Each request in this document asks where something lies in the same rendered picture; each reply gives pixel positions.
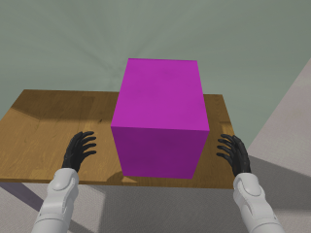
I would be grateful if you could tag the left robot forearm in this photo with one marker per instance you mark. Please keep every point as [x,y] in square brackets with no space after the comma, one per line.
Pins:
[57,209]

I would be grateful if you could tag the table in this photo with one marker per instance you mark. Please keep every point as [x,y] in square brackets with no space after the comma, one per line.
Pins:
[36,132]

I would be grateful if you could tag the right robot forearm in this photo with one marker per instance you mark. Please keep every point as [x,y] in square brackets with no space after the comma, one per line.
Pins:
[256,213]

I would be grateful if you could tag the carton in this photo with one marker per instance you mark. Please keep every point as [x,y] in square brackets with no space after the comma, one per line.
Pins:
[160,124]

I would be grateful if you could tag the right robot hand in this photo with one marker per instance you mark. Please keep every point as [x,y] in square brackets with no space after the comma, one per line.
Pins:
[238,156]

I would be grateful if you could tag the left robot hand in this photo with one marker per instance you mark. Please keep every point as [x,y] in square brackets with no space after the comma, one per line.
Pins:
[75,154]

